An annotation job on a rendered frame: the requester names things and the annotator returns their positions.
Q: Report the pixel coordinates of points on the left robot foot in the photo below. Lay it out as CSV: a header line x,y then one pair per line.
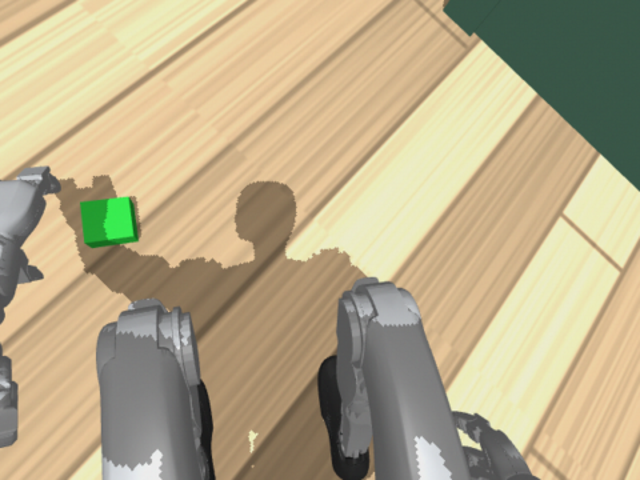
x,y
207,430

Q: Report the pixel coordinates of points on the armchair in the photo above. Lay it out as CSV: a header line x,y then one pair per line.
x,y
581,56

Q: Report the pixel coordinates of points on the left robot hand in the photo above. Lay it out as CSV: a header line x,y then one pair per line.
x,y
21,207

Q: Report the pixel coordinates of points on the right robot foot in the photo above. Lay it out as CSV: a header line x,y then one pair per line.
x,y
346,468

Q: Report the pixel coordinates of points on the right robot hand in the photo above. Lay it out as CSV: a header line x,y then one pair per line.
x,y
499,458

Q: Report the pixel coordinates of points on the left robot arm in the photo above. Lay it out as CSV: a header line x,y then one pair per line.
x,y
10,264

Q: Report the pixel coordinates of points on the small box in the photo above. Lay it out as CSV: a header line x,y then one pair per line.
x,y
109,222

